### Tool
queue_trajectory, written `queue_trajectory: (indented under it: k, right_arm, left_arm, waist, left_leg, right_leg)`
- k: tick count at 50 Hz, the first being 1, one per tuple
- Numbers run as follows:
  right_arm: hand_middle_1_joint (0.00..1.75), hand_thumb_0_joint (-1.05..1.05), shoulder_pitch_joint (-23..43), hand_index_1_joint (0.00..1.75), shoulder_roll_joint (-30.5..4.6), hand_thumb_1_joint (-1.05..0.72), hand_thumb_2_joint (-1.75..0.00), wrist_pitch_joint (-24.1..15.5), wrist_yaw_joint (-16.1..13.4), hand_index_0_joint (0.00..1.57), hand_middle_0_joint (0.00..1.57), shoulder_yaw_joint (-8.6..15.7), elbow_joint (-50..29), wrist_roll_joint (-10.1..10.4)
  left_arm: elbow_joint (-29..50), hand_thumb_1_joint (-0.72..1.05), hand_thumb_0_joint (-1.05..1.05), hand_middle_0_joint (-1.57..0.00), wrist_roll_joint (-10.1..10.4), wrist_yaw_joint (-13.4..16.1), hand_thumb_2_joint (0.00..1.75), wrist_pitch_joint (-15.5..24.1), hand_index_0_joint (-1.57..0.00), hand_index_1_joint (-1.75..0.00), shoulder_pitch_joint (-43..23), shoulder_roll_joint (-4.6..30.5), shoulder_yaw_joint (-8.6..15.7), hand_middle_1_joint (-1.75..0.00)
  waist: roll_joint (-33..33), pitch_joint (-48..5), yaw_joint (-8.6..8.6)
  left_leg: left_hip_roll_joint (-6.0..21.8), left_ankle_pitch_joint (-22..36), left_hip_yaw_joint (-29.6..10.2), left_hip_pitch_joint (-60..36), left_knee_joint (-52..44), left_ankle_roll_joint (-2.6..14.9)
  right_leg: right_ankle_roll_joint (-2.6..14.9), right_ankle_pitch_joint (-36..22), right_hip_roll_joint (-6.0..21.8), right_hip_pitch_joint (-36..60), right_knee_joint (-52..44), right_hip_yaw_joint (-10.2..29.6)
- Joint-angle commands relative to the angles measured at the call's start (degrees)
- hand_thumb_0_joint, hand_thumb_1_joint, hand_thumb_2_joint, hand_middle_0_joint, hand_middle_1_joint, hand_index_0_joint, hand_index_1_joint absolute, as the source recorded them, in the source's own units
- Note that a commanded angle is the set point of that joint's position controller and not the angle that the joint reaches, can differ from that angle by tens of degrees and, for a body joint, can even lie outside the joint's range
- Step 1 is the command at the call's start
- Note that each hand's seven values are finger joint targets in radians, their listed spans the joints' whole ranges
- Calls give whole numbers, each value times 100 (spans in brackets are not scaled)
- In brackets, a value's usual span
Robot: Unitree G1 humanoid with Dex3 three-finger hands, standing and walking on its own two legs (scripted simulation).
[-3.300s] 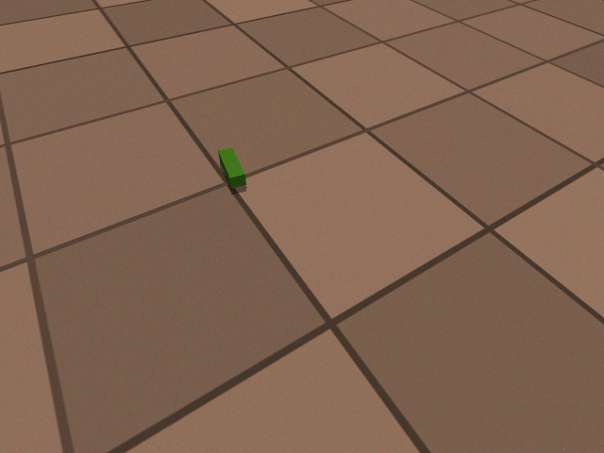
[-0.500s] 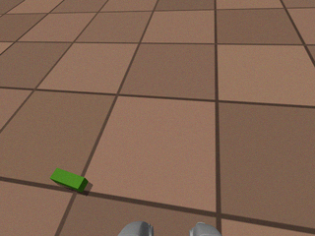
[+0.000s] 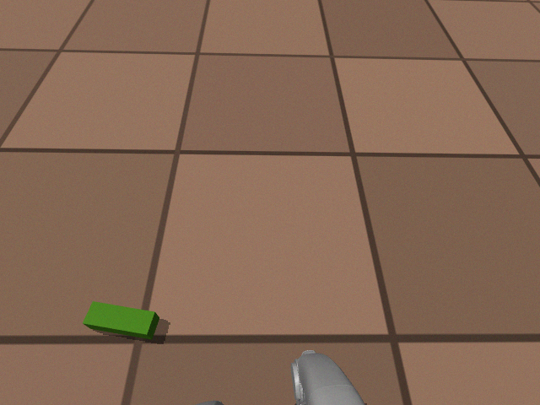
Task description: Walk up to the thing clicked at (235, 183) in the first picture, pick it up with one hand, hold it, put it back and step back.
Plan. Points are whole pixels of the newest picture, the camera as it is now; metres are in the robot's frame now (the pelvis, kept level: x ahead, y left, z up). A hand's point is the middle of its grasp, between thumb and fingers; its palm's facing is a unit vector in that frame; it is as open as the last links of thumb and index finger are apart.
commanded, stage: walk up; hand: left
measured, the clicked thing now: (122, 320) +0.46 +0.45 -0.71
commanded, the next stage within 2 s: none
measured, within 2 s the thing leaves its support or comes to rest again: neither
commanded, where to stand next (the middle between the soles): +0.03 +0.30 m, yaw -12 degrees
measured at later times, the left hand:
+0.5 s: hand out of the picture +0.09 +0.57 -0.13, palm faces -0.07 -0.76 -0.64, open 7.4 cm
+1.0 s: hand out of the picture +0.09 +0.59 -0.14, palm faces -0.27 -0.88 -0.39, open 7.4 cm
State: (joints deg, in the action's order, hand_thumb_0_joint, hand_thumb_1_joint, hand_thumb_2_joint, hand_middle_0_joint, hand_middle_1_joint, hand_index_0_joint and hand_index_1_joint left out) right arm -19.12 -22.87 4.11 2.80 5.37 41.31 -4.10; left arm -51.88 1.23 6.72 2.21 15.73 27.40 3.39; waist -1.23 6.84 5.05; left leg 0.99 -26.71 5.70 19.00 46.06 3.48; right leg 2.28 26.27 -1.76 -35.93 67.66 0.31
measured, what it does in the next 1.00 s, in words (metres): steps to the left: right foot, then left foot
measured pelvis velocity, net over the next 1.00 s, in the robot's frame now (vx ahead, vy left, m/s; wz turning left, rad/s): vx -0.05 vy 0.35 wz -0.26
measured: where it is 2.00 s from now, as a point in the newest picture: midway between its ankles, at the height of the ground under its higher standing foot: outside the picture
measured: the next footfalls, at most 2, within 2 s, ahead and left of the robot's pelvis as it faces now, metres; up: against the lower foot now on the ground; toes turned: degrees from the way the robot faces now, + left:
right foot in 0.14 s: +0.10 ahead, -0.04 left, +0.00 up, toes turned -6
left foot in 0.48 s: +0.07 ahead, +0.41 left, +0.00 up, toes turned -16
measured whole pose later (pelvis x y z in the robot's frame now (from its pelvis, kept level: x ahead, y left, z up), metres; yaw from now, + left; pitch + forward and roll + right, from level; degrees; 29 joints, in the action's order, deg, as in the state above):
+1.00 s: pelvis -0.05 +0.35 +0.00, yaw -15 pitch -2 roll -1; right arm -16.4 -22.3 -0.9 -0.5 1.9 49.8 -0.5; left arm -52.4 -1.2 0.0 2.1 13.9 22.4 3.0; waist -0.4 5.6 0.9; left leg 4.1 -22.6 6.6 20.8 45.0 1.0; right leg 1.8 24.6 -3.0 -16.5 42.8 1.5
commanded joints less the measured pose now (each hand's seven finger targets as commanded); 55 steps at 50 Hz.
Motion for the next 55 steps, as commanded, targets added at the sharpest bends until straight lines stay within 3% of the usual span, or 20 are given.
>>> queue_trajectory:
  k: [1, 4, 6, 7, 9, 10, 17, 21, 24, 25, 26, 27, 28, 31, 38, 44, 46, 48, 51, 55]
  right_arm:
    - [30, 0, 86, 30, -1324, -90, -90, -141, -156, 20, 20, 442, -712, -35]
    - [30, 0, 325, 30, -1260, -90, -90, -48, -117, 20, 20, 462, -975, -44]
    - [30, 0, 695, 30, -1044, -90, -90, -72, -75, 20, 20, 397, -1228, 58]
    - [30, 0, 396, 30, -841, -90, -90, -65, -64, 20, 20, 341, -1223, 99]
    - [30, 0, -230, 30, -1435, -90, -90, 108, -174, 20, 20, 538, -1092, 25]
    - [30, 0, -128, 30, -1594, -90, -90, 118, -216, 20, 20, 593, -1031, -9]
    - [30, 0, 142, 30, -1275, -90, -90, 203, 155, 20, 20, 501, -832, 29]
    - [30, 0, 322, 30, -1237, -90, -90, 210, 189, 20, 20, 505, -792, 80]
    - [30, 0, -544, 30, -1392, -90, -90, 150, 129, 20, 20, 643, -402, 76]
    - [30, 0, -1010, 30, -1538, -90, -90, 106, 94, 20, 20, 710, -217, -21]
    - [30, 0, -971, 30, -1997, -90, -90, 63, 37, 20, 20, 765, -250, -114]
    - [30, 0, -14, 30, -2648, -90, -90, 49, -6, 20, 20, 792, -515, 60]
    - [30, 0, 839, 30, -2659, -90, -90, 57, -33, 20, 20, 732, -653, 132]
    - [30, 0, 1472, 30, -1584, -90, -90, 21, -118, 20, 20, 415, -816, -18]
    - [30, 0, 52, 30, -1689, -90, -90, -484, -327, 20, 20, 327, -70, 250]
    - [30, 0, 191, 30, -1657, -90, -90, -724, -419, 20, 20, 176, 158, 331]
    - [30, 0, 397, 30, -1276, -90, -90, -745, -397, 20, 20, -2, 207, 368]
    - [30, 0, 645, 30, -1078, -90, -90, -752, -409, 20, 20, -52, 241, 421]
    - [30, 0, 398, 30, -1356, -90, -90, -855, -428, 20, 20, 45, 609, 371]
    - [30, 0, 651, 30, -1642, -90, -90, -873, -385, 20, 20, 92, 600, 324]
  left_arm:
    - [457, 90, 0, -20, 67, 110, 90, 120, -20, -30, 449, 1004, 292, -30]
    - [413, 90, 0, -20, 50, 132, 90, 110, -20, -30, 993, 1016, 350, -30]
    - [196, 90, 0, -20, -23, 223, 90, 113, -20, -30, 2092, 1250, 534, -30]
    - [299, 90, 0, -20, -85, 262, 90, 94, -20, -30, 2205, 1508, 642, -30]
    - [910, 90, 0, -20, -158, 327, 90, 73, -20, -30, 860, 1647, 655, -30]
    - [1103, 90, 0, -20, -127, 361, 90, 128, -20, -30, 202, 1634, 656, -30]
    - [972, 90, 0, -20, -334, 130, 90, 260, -20, -30, -144, 1662, 665, -30]
    - [878, 90, 0, -20, -427, 53, 90, 198, -20, -30, -11, 1982, 820, -30]
    - [860, 90, 0, -20, -364, 59, 90, 144, -20, -30, -469, 1890, 774, -30]
    - [831, 90, 0, -20, -350, 103, 90, 97, -20, -30, -409, 1465, 672, -30]
    - [902, 90, 0, -20, -234, 139, 90, 55, -20, -30, -384, 804, 466, -30]
    - [997, 90, 0, -20, -226, 281, 90, 86, -20, -30, -616, 953, 470, -30]
    - [871, 90, 0, -20, -304, 290, 90, 126, -20, -30, -631, 1167, 473, -30]
    - [235, 90, 0, -20, -14, 108, 90, 80, -20, -30, 277, 1242, 585, -30]
    - [522, 90, 0, -20, -343, -407, 90, 52, -20, -30, -237, 807, 383, -30]
    - [391, 90, 0, -20, -330, -548, 90, 76, -20, -30, 118, 668, 377, -30]
    - [236, 90, 0, -20, -294, -530, 90, 167, -20, -30, 158, 750, 374, -30]
    - [306, 90, 0, -20, -193, -538, 90, 176, -20, -30, -1, 988, 362, -30]
    - [377, 90, 0, -20, -129, -593, 90, 66, -20, -30, -538, 804, 215, -30]
    - [153, 90, 0, -20, -230, -590, 90, 3, -20, -30, -285, 731, 174, -30]
  waist:
    - [-1212, -419, -76]
    - [-928, -737, -398]
    - [-227, -1210, -1138]
    - [1028, -1314, -1218]
    - [215, -1584, -599]
    - [50, -1293, -437]
    - [907, -262, -289]
    - [1569, -345, -504]
    - [1122, -790, 59]
    - [246, -821, 320]
    - [-1676, -348, 358]
    - [-2637, -255, 210]
    - [-2416, 107, -78]
    - [-1118, 286, -497]
    - [-452, -746, -227]
    - [-262, -872, -527]
    - [-65, -959, -641]
    - [331, -963, -569]
    - [-225, -762, -268]
    - [-505, -334, -464]
  left_leg:
    - [991, 4922, -1130, -1323, -1269, 172]
    - [797, 4816, -847, -703, -644, -81]
    - [301, 4271, -362, 518, 863, -643]
    - [-132, 77, -603, 2090, 2439, -888]
    - [259, -909, -1660, 2272, 4089, -1037]
    - [474, -723, -1887, 2356, 4486, -917]
    - [523, 428, -1133, 1328, 2758, -384]
    - [570, -33, -608, 654, 1247, -424]
    - [297, 270, -188, -762, -314, -421]
    - [145, 143, -398, -1065, -819, -416]
    - [1129, 551, -2100, -563, -1678, -91]
    - [1896, 256, -3871, 437, -2653, 711]
    - [2434, -831, -4559, 1573, -3013, 1494]
    - [1174, -152, -2186, 1300, -1877, 680]
    - [2001, -212, -3241, -1165, -1767, 976]
    - [2086, 2396, -2511, -1056, -1493, 804]
    - [1387, 3079, -1281, 141, -857, 203]
    - [379, 1403, -343, 441, -238, -326]
    - [606, 1170, -719, -435, -1216, -44]
    - [2342, 247, -2634, -354, -2494, 1092]
  right_leg:
    - [0, -370, 132, -87, -1272, -215]
    - [111, -1284, 229, 1415, -2621, -411]
    - [369, -2643, 395, 3605, -3947, -156]
    - [1043, -3514, 1739, 4541, -3987, 1938]
    - [2068, -2061, 3380, 3552, -4261, 3823]
    - [2167, -1581, 3477, 2945, -4362, 3897]
    - [869, -383, 1300, 772, -3845, 912]
    - [748, 26, 1172, 509, -3651, 840]
    - [405, -659, 1134, 25, -2703, 606]
    - [218, -598, 737, -379, -1558, 484]
    - [9, 568, -347, -1390, 252, -153]
    - [27, 1294, -569, -1282, 904, 252]
    - [100, 951, -94, -678, 1428, 219]
    - [11, 227, -93, -324, 1094, 276]
    - [0, 749, 231, -86, -1143, 556]
    - [152, 1, 216, 1187, -2806, 261]
    - [368, -1777, 385, 2721, -3510, 738]
    - [1181, -2621, 1388, 2610, -3423, 2338]
    - [690, -2328, 798, 1719, -2776, 1204]
    - [162, 339, 282, 1000, -1822, 313]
